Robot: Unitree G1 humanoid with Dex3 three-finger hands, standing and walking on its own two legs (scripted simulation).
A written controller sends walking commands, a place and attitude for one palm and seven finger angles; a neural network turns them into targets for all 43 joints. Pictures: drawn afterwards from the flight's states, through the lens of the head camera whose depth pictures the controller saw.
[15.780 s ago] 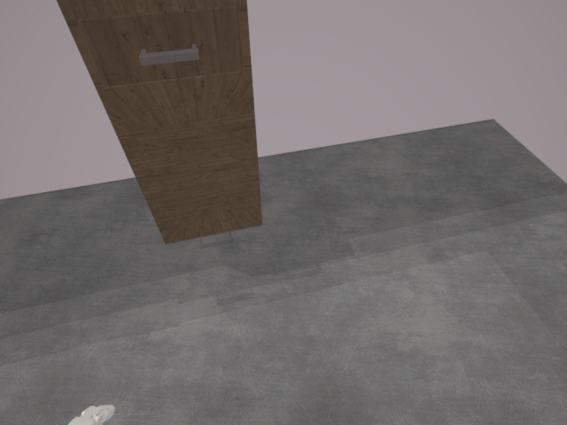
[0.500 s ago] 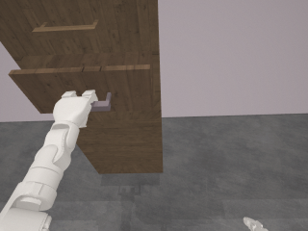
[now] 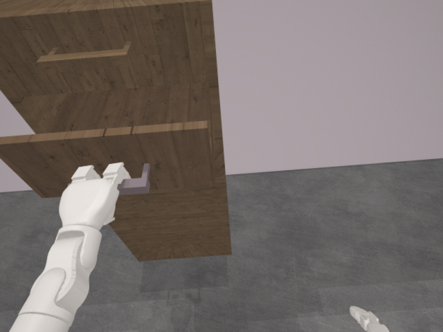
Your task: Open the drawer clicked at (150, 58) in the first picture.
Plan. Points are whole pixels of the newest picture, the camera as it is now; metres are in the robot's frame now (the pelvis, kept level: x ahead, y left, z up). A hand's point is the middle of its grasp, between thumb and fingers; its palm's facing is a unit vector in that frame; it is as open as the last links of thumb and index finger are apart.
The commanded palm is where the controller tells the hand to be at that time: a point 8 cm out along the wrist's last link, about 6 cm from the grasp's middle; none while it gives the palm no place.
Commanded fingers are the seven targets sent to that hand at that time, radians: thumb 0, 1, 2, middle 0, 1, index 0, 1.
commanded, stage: pull the drawer open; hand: left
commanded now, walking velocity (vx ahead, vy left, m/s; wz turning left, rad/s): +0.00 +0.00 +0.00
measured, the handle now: (111, 179) +0.38 +0.23 +0.08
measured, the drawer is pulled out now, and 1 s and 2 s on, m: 0.14 0.30 0.30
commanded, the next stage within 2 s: open the thumb to release the handle in 0.90 s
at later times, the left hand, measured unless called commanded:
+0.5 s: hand (90, 281) +0.20 +0.21 +0.06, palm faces +0.00 -0.13 -0.99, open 5.9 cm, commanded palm +0.16 +0.22 +0.11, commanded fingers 0.00 0.90 0.90 -0.40 -1.35 -0.40 -1.35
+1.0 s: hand (80, 313) +0.15 +0.21 +0.06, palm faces +0.02 -0.11 -0.99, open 6.1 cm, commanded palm +0.13 +0.22 +0.11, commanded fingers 0.00 0.83 0.87 -0.40 -1.34 -0.40 -1.34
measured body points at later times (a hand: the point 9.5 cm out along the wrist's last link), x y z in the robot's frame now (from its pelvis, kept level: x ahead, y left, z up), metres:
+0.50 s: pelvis +0.00 -0.02 +0.00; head +0.02 -0.06 +0.45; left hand +0.19 +0.22 +0.11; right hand +0.24 -0.21 -0.09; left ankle +0.02 +0.13 -0.72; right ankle -0.08 -0.12 -0.72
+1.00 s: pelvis -0.01 -0.02 -0.01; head +0.00 -0.05 +0.43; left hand +0.15 +0.22 +0.11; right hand +0.19 -0.25 -0.11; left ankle +0.02 +0.13 -0.72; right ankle -0.08 -0.12 -0.72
